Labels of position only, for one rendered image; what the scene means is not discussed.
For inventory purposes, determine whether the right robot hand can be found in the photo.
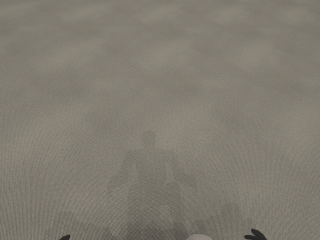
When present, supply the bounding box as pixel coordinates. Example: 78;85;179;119
244;228;267;240

